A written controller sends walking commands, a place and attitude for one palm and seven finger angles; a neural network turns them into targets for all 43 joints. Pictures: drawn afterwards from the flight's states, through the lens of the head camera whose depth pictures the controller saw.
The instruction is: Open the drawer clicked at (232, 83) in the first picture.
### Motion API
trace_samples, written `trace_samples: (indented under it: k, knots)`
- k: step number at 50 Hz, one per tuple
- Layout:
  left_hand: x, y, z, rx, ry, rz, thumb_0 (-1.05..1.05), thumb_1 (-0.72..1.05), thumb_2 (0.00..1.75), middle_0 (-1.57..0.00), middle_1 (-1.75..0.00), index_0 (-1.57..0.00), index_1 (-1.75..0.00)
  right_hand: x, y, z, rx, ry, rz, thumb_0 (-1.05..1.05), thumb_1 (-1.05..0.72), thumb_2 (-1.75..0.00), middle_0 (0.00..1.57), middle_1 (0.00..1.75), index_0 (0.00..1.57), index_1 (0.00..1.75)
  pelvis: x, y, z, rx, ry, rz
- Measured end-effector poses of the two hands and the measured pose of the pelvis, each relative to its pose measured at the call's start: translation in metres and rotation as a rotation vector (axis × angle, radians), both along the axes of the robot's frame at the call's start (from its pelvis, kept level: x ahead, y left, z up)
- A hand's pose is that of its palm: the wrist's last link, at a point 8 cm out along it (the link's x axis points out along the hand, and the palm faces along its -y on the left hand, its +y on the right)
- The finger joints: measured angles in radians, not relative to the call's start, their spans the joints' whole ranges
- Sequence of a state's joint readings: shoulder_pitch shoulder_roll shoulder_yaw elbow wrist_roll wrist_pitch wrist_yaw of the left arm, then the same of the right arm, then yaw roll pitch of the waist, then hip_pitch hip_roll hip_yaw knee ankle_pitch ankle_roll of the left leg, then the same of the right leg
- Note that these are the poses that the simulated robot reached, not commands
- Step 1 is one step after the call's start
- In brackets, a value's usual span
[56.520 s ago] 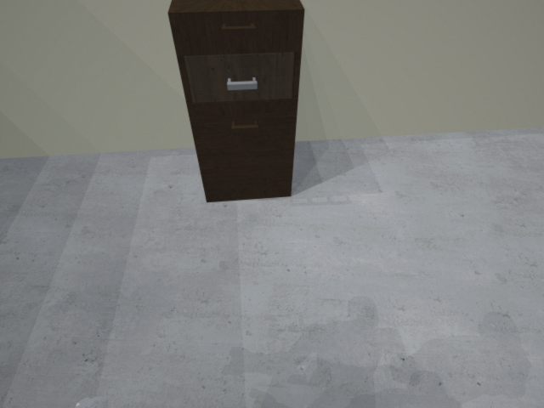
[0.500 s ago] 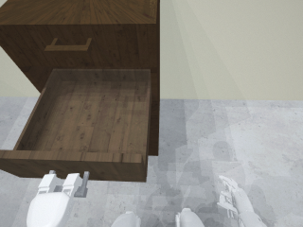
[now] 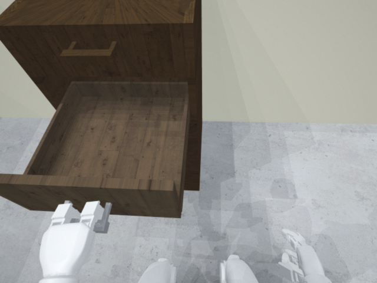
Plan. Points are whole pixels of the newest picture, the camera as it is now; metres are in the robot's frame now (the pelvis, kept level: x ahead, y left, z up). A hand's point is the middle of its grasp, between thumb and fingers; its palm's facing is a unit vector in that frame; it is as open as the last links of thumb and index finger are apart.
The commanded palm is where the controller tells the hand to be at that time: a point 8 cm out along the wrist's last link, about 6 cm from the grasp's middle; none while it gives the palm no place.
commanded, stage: open the thumb to release the handle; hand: left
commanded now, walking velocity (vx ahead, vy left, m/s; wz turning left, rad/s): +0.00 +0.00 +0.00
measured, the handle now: (84, 215) +0.25 +0.24 -0.01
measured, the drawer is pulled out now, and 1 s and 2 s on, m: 0.30 0.30 0.30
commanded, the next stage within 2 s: lift the hand off the handle in 0.24 s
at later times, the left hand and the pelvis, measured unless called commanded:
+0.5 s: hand (82, 248) +0.20 +0.24 -0.03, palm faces -0.05 -0.06 -1.00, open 13.8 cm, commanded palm +0.18 +0.24 +0.02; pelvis +0.00 +0.00 +0.00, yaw +0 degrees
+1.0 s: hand (80, 241) +0.20 +0.24 -0.01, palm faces -0.07 -0.07 -1.00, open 13.7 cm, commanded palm +0.19 +0.24 +0.05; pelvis +0.00 +0.00 +0.02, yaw +0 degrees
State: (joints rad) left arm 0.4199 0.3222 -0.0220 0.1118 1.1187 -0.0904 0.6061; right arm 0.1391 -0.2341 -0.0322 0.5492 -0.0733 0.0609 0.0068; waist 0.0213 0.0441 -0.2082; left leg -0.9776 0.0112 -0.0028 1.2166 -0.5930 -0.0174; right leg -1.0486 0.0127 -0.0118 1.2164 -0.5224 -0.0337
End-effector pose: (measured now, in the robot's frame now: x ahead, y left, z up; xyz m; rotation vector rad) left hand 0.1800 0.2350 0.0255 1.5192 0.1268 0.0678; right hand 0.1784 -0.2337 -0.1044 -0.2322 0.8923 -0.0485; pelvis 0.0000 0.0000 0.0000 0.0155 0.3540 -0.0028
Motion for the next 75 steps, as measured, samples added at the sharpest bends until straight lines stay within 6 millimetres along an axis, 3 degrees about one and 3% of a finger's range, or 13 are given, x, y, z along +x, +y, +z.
trace_samples:
  k: [12, 20, 38, 59, 75]
  knots:
    - [0.000, 0.000, 0.000, 0.003, 0.007, -0.002, 0.00, -0.23, 0.41, -0.33, -1.25, -0.34, -1.23, -0.003, -0.005, 0.007, -0.011, -0.023, -0.004, 0.01, -0.90, -0.90, 0.20, 0.30, 0.20, 0.30, -0.004, -0.003, 0.004, 0.000, -0.010, 0.003]
    - [-0.002, 0.000, 0.001, -0.005, 0.011, -0.004, 0.00, -0.44, 0.32, -0.32, -1.22, -0.32, -1.20, 0.001, -0.002, 0.009, -0.003, -0.036, -0.004, 0.01, -0.90, -0.90, 0.20, 0.30, 0.20, 0.30, -0.003, -0.002, 0.004, 0.001, -0.012, -0.002]
    - [0.003, 0.001, 0.000, -0.001, -0.007, -0.017, -0.01, -0.49, 0.30, -0.34, -1.22, -0.32, -1.20, 0.004, 0.006, 0.004, -0.003, -0.015, 0.006, 0.01, -0.90, -0.90, 0.20, 0.30, 0.21, 0.30, -0.003, 0.002, 0.003, -0.005, -0.008, 0.006]
    - [0.007, 0.006, 0.033, -0.018, -0.001, -0.018, 0.00, -0.49, 0.30, -0.35, -1.20, -0.36, -1.21, 0.003, -0.004, 0.038, -0.024, -0.039, -0.027, 0.01, -0.90, -0.90, 0.20, 0.30, 0.20, 0.30, 0.009, 0.006, 0.028, -0.012, -0.060, -0.007]
    - [0.007, 0.013, 0.058, -0.041, 0.006, 0.000, -0.01, -0.49, 0.30, -0.32, -1.20, -0.35, -1.21, 0.019, 0.018, 0.058, 0.020, -0.077, 0.009, 0.01, -0.90, -0.90, 0.20, 0.30, 0.21, 0.30, 0.018, 0.013, 0.043, -0.018, -0.102, -0.007]
